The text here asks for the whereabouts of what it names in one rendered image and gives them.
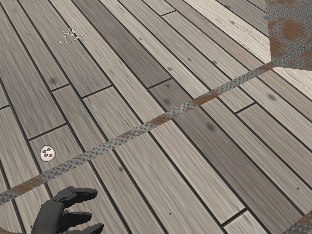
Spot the left robot hand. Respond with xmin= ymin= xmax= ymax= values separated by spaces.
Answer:
xmin=30 ymin=185 xmax=104 ymax=234

